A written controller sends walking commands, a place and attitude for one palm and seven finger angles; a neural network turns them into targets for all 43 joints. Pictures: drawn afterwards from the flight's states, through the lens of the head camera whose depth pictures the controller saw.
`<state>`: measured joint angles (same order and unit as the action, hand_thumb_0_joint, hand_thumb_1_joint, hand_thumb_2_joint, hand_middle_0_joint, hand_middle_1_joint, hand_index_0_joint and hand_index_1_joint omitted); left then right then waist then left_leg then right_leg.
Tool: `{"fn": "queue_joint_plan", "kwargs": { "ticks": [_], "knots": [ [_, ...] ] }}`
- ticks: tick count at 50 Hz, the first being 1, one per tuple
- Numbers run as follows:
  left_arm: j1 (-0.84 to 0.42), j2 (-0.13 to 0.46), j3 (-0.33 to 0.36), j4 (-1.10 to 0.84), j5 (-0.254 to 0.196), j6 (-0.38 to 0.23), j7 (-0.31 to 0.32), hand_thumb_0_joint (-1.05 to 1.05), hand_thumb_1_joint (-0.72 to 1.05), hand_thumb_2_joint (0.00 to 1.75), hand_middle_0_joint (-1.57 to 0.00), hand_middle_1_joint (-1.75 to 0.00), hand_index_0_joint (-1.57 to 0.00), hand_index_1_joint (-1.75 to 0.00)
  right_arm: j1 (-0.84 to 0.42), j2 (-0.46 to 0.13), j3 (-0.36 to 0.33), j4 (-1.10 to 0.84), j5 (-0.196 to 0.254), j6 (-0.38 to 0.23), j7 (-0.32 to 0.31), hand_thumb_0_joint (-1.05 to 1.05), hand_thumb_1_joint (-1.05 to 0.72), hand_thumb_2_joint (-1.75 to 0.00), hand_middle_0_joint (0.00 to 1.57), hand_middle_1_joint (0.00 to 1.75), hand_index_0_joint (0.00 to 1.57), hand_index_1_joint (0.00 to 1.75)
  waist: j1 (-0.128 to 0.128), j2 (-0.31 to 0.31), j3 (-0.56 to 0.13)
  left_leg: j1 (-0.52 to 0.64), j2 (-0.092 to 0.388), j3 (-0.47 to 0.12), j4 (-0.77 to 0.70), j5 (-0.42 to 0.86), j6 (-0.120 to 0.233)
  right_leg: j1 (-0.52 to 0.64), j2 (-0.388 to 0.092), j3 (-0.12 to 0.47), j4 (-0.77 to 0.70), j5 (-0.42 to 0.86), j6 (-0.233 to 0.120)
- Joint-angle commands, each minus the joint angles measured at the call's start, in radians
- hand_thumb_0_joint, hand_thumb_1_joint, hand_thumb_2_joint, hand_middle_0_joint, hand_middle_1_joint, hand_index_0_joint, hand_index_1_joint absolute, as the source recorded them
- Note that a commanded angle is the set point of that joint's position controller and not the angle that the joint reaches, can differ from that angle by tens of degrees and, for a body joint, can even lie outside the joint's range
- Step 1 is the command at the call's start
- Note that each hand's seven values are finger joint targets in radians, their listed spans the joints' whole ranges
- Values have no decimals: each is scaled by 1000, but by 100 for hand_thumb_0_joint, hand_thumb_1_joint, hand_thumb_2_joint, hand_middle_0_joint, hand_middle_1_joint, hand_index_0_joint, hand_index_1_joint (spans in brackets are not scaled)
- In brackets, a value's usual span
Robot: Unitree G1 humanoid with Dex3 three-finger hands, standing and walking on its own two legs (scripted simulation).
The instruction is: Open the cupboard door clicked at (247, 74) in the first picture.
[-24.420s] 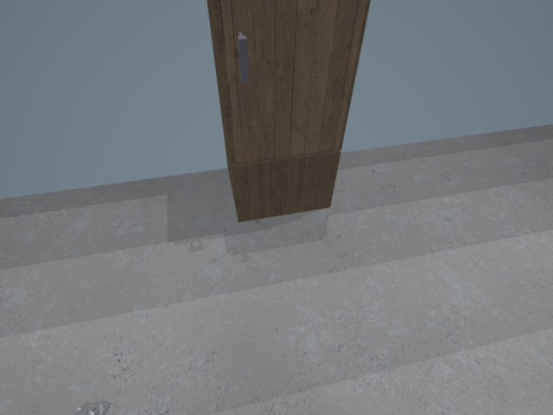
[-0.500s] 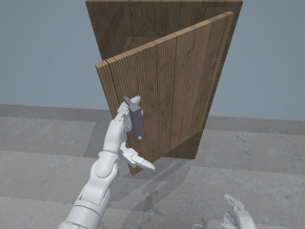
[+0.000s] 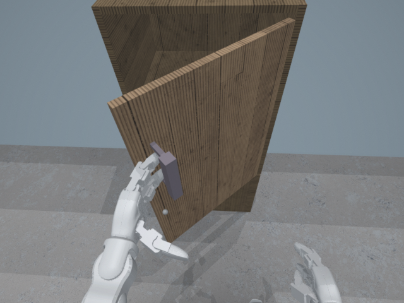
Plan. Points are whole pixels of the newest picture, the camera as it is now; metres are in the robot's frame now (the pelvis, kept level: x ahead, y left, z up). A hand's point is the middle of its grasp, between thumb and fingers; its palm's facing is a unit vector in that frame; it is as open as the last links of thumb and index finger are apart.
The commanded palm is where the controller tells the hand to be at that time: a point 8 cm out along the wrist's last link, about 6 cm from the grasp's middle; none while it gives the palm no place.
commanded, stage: slide the hand sideways off the handle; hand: left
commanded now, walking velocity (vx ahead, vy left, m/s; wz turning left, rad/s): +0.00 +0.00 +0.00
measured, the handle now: (165, 171) +0.35 +0.10 +0.07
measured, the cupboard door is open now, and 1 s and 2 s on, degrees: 43 42 42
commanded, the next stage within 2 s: draw the hand back to the body in 0.48 s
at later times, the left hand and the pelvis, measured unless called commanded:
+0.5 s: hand (122, 234) +0.22 +0.16 +0.07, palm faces +0.02 -1.00 -0.06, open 16.2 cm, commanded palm +0.19 +0.21 +0.07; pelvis +0.01 +0.00 -0.01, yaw +1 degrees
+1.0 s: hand (93, 230) +0.21 +0.19 +0.11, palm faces +0.01 -1.00 -0.08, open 16.4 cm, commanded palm +0.17 +0.25 +0.12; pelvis +0.01 +0.02 +0.00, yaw +1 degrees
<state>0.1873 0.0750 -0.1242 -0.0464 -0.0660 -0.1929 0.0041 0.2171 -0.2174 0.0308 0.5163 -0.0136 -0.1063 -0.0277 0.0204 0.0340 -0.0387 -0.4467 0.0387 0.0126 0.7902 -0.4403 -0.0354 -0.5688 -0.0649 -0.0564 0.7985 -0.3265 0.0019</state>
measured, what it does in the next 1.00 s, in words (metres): stands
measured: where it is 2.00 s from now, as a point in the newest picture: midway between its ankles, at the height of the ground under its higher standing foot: outside the picture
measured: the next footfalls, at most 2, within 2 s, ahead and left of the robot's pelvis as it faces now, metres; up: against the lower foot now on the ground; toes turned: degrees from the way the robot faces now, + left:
none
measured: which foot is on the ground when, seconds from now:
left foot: down 0.00-1.00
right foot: down 0.00-1.00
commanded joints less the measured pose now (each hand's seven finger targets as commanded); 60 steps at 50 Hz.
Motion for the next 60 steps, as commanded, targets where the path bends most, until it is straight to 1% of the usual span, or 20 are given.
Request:
{"fn": "queue_joint_plan", "kwargs": {
  "ticks": [1,5,17,20,23,24,27,29,34,36,39,43,47,49,51,54,55,56,57,60],
  "knots": [
    [-59,82,112,-261,-22,-76,-8,0,-50,30,-15,-30,-15,-30,-56,-88,-40,-161,3,-66,-15,0,-90,-90,20,30,20,30,11,-115,-220,-75,-61,9,-102,189,37,273,37,26,-101,201,-15],
    [-25,93,129,-287,-42,-80,-45,0,-50,30,-15,-30,-15,-30,-61,-89,-38,-162,7,-73,-22,0,-90,-90,20,30,20,30,3,-88,-204,-83,-63,8,-88,195,36,264,35,33,-97,212,-13],
    [164,163,241,-352,-123,-111,-138,0,-50,30,-15,-30,-15,-30,-43,-101,-44,-180,19,-106,-32,0,-90,-90,20,30,20,30,14,-66,-207,-114,-65,2,-51,225,30,273,35,43,-68,249,-12],
    [192,183,264,-355,-136,-121,-156,0,-50,30,-15,-30,-15,-30,-35,-109,-49,-179,20,-116,-36,0,-90,-90,20,30,20,30,6,-97,-202,-133,-63,-2,-35,214,32,257,36,48,-68,224,-7],
    [181,158,220,-390,-146,-138,-194,0,-50,30,-15,-30,-15,-30,-30,-115,-48,-187,22,-135,-37,0,-90,-90,20,30,20,30,-7,-57,-193,-134,-64,-6,-26,195,32,218,38,37,-58,185,-10],
    [148,160,203,-388,-146,-139,-202,0,-50,30,-15,-30,-15,-30,-31,-119,-47,-183,24,-142,-39,0,-90,-90,20,30,20,30,-26,-60,-174,-140,-62,-10,-17,183,34,193,39,39,-62,159,-9],
    [163,176,213,-392,-154,-142,-214,0,-50,30,-15,-30,-15,-30,-19,-125,-51,-183,25,-163,-43,0,-90,-90,20,30,20,30,-18,-53,-194,-146,-62,-18,-5,165,31,175,38,31,-48,121,-11],
    [140,166,189,-397,-145,-128,-209,0,-50,30,-15,-30,-15,-30,-21,-127,-47,-184,26,-167,-43,0,-90,-90,20,30,20,30,-24,-46,-184,-147,-62,-23,-6,160,32,156,41,19,-40,106,-12],
    [167,242,281,-458,-139,-84,-161,0,-50,30,-15,-30,-15,-30,-27,-118,-40,-194,30,-168,-48,0,-90,-90,20,30,20,30,17,-4,-232,-109,-59,-30,-46,192,30,208,45,-3,-35,129,-20],
    [185,212,271,-466,-148,-62,-156,0,-50,30,-15,-30,-15,-30,-31,-110,-34,-198,35,-170,-47,0,-90,-90,20,30,20,30,17,-13,-205,-96,-55,-30,-66,197,27,211,48,-14,-45,141,-18],
    [208,206,267,-453,-155,-25,-167,0,-50,30,-15,-30,-15,-30,-42,-113,-27,-195,37,-170,-47,0,-90,-90,20,30,20,30,13,-45,-160,-95,-50,-34,-88,183,29,215,52,-21,-71,124,-15],
    [186,208,259,-502,-162,8,-188,0,-50,30,-15,-30,-15,-30,-44,-120,-19,-197,38,-181,-49,0,-90,-90,20,30,20,30,10,-8,-132,-64,-49,-39,-115,157,27,206,55,-31,-90,91,-14],
    [209,248,322,-525,-176,32,-194,0,-50,30,-15,-30,-15,-30,-45,-117,-15,-188,38,-189,-53,0,-90,-90,20,30,20,30,23,-1,-140,-35,-49,-38,-128,191,26,243,56,-32,-106,127,-15],
    [211,264,349,-527,-184,36,-200,0,-50,30,-15,-30,-15,-30,-52,-120,-15,-177,38,-191,-55,0,-90,-90,20,30,20,30,24,-33,-146,-25,-47,-40,-132,217,27,269,60,-32,-114,154,-15],
    [211,254,346,-552,-195,38,-212,0,-43,33,-15,-30,-15,-30,-55,-117,-12,-176,41,-198,-54,0,-90,-90,20,30,20,30,26,9,-132,-5,-48,-38,-144,230,24,273,59,-36,-122,174,-15],
    [187,280,373,-544,-205,52,-228,0,-32,37,-16,-30,-16,-30,-63,-124,-9,-160,43,-205,-58,0,-90,-90,20,30,20,30,22,10,-112,7,-48,-41,-156,224,27,283,61,-35,-145,165,-15],
    [154,423,394,-644,-39,47,-72,0,-29,39,-16,-30,-16,-30,-60,-113,-20,-152,23,-192,-81,0,-90,-90,20,30,20,30,50,28,-125,22,-44,-15,-210,218,36,351,44,4,-196,150,-21],
    [246,324,356,-588,-22,70,-5,0,-26,40,-16,-30,-16,-30,-47,-93,-12,-147,12,-189,-86,0,-90,-90,20,30,20,30,31,18,-57,26,-46,-13,-228,205,32,336,40,-7,-223,132,-20],
    [257,291,322,-582,4,79,32,0,-22,42,-16,-30,-16,-30,-43,-95,-10,-134,13,-179,-84,0,-90,-90,20,30,20,30,28,24,-33,45,-40,-13,-240,221,31,338,39,-15,-234,133,-19],
    [239,304,321,-590,39,77,90,0,-12,47,-16,-30,-16,-30,-69,-100,-12,-115,7,-165,-85,0,-90,-90,20,30,20,30,27,13,-29,111,-32,-13,-284,262,36,381,38,-18,-273,161,-16]
  ]
}}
